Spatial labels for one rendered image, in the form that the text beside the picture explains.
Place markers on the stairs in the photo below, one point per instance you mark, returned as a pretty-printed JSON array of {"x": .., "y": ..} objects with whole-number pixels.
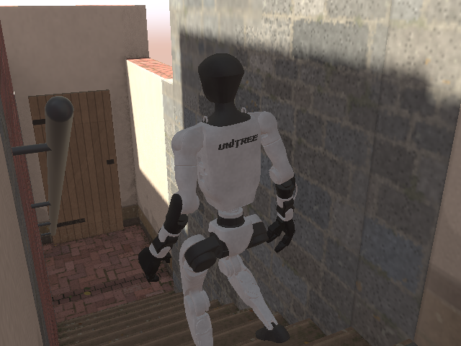
[{"x": 299, "y": 335}]

